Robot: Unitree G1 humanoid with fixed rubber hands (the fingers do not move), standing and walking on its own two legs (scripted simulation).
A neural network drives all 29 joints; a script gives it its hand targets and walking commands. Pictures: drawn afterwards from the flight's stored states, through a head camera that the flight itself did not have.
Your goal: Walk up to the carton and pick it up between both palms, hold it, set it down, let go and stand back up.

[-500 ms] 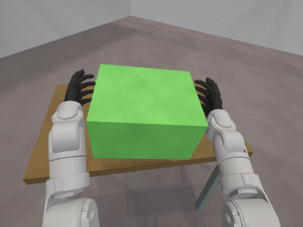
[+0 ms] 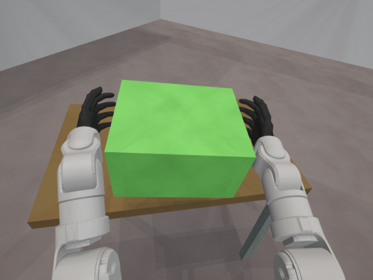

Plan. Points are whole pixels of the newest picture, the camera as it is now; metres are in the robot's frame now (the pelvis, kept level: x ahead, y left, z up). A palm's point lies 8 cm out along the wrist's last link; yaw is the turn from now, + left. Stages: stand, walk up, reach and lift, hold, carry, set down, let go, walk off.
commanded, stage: hold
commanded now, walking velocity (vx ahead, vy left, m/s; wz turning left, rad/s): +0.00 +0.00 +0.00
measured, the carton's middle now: (177, 138) +0.37 +0.02 +0.15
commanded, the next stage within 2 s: set down in 0.66 s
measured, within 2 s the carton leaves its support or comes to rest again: neither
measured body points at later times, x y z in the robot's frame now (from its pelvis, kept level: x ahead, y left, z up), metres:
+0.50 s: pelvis +0.00 +0.00 +0.00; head -0.04 +0.03 +0.45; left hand +0.36 +0.19 +0.19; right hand +0.36 -0.16 +0.18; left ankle +0.02 +0.11 -0.75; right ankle +0.02 -0.09 -0.75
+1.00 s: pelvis +0.00 +0.00 +0.00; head -0.06 +0.03 +0.44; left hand +0.37 +0.20 +0.20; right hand +0.37 -0.15 +0.18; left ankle +0.01 +0.11 -0.75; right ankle +0.02 -0.09 -0.75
